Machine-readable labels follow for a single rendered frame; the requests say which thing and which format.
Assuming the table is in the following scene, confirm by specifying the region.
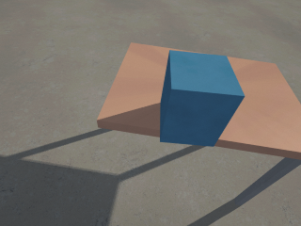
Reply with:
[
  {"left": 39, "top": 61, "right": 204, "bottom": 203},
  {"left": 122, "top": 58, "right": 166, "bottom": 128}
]
[{"left": 97, "top": 42, "right": 301, "bottom": 205}]

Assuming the carton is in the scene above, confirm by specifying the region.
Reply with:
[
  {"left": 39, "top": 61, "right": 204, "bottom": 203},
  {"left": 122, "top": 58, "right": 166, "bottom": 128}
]
[{"left": 160, "top": 50, "right": 245, "bottom": 147}]

